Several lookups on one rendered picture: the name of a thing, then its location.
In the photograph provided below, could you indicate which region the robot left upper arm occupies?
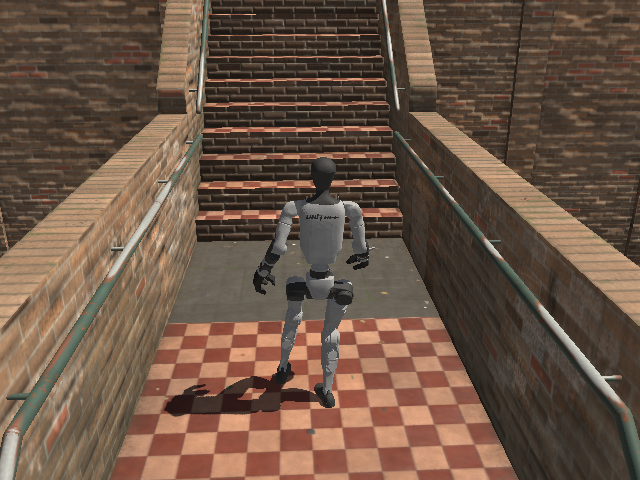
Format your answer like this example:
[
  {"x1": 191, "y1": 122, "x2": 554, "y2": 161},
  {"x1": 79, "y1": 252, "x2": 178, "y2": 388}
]
[{"x1": 271, "y1": 200, "x2": 302, "y2": 255}]

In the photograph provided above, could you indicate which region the robot left forearm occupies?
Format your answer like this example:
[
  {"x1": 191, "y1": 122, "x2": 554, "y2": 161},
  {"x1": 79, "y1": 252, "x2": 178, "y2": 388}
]
[{"x1": 257, "y1": 239, "x2": 280, "y2": 277}]

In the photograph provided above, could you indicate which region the robot right hand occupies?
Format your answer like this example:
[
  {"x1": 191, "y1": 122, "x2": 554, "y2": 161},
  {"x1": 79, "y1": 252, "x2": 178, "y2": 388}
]
[{"x1": 346, "y1": 254, "x2": 369, "y2": 270}]

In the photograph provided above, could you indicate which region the robot left foot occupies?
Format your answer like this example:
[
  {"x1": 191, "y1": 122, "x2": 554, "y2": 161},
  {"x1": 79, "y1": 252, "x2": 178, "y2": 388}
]
[{"x1": 275, "y1": 362, "x2": 291, "y2": 384}]

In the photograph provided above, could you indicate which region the robot right upper arm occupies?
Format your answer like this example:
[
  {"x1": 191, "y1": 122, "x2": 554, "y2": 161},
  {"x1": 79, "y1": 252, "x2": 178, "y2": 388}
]
[{"x1": 343, "y1": 201, "x2": 367, "y2": 254}]

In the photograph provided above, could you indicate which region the robot left thigh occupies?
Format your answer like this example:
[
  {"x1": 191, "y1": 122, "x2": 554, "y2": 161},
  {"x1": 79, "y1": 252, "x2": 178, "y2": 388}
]
[{"x1": 286, "y1": 276, "x2": 306, "y2": 327}]

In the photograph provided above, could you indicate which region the robot right forearm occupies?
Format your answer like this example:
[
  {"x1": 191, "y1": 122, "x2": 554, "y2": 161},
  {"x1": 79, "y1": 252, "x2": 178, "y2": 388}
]
[{"x1": 356, "y1": 239, "x2": 369, "y2": 262}]

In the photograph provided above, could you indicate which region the robot left hand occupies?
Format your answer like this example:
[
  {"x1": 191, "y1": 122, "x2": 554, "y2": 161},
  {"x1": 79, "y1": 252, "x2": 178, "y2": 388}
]
[{"x1": 253, "y1": 266, "x2": 275, "y2": 295}]

